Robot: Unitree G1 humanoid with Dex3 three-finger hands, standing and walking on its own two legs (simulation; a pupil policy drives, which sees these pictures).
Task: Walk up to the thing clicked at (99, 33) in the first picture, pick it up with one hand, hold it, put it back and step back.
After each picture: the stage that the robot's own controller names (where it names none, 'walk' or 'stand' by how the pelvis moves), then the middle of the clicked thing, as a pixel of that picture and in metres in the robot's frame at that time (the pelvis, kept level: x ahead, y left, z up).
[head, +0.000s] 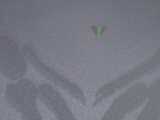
stand; (98, 31) +1.58 -0.19 -0.72
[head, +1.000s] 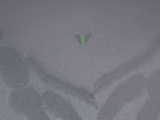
walk; (82, 40) +1.45 +0.12 -0.70
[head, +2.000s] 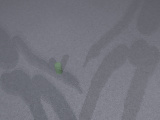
walk; (58, 68) +0.92 +0.30 -0.71
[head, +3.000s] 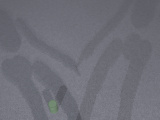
walk; (53, 106) +0.52 +0.23 -0.69
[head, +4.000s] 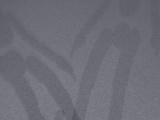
stand; out of the picture +0.29 +0.22 -0.70
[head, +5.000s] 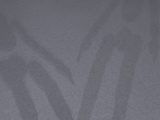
stand; out of the picture +0.26 +0.23 -0.72
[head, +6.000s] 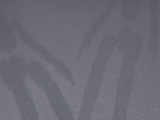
stand; out of the picture +0.26 +0.23 -0.73
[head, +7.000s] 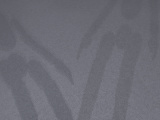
stand; out of the picture +0.25 +0.23 -0.73
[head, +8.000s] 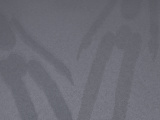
stand; out of the picture +0.25 +0.23 -0.73
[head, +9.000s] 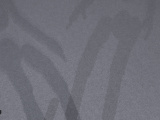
go down; out of the picture +0.28 +0.23 -0.68
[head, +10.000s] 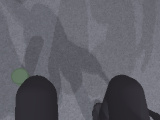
go down; (22, 78) +0.35 +0.24 -0.30
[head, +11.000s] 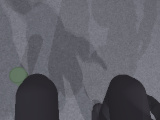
close in; (20, 77) +0.35 +0.24 -0.28
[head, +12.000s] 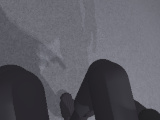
close; out of the picture +0.34 +0.26 -0.22
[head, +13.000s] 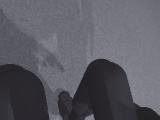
close; out of the picture +0.34 +0.26 -0.22
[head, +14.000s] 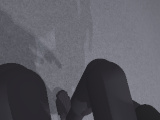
lift; out of the picture +0.33 +0.26 -0.22
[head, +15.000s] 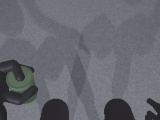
lift; (23, 86) +0.30 +0.19 +0.00
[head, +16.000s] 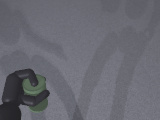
hold; (36, 94) +0.29 +0.17 +0.01
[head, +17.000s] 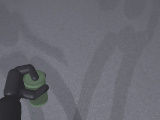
hold; (36, 88) +0.32 +0.17 +0.01
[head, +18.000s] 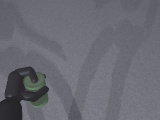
crouch; (36, 90) +0.32 +0.17 -0.03
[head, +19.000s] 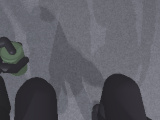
lower; (15, 60) +0.40 +0.21 -0.10
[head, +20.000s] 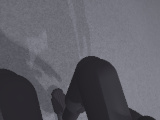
lower; out of the picture +0.38 +0.26 -0.22
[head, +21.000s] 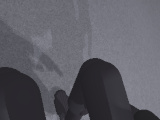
lower; out of the picture +0.37 +0.26 -0.22
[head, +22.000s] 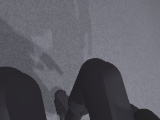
lower; out of the picture +0.37 +0.26 -0.22
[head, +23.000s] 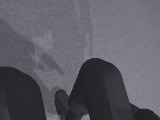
lower; out of the picture +0.36 +0.26 -0.22
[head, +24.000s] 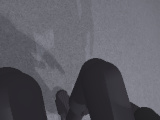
open; out of the picture +0.35 +0.24 -0.22
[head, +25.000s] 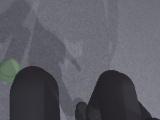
stand; (8, 71) +0.35 +0.22 -0.24
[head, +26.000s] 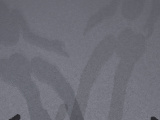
stand; out of the picture +0.30 +0.18 -0.63
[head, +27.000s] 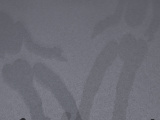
stand; out of the picture +0.31 +0.18 -0.66
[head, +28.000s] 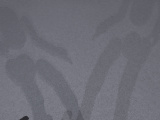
stand; out of the picture +0.30 +0.18 -0.67
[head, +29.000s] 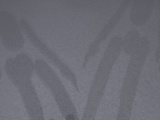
walk; out of the picture +0.32 +0.17 -0.72
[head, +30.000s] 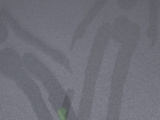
walk; (62, 114) +0.41 +0.15 -0.70
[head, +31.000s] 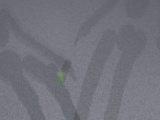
walk; (60, 77) +0.69 +0.17 -0.69
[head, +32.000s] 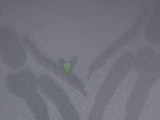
stand; (67, 68) +0.95 +0.21 -0.71
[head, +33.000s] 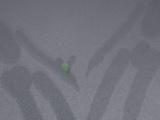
stand; (65, 68) +0.94 +0.19 -0.72
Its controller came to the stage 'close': yes
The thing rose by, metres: 0.72
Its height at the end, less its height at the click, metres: +0.00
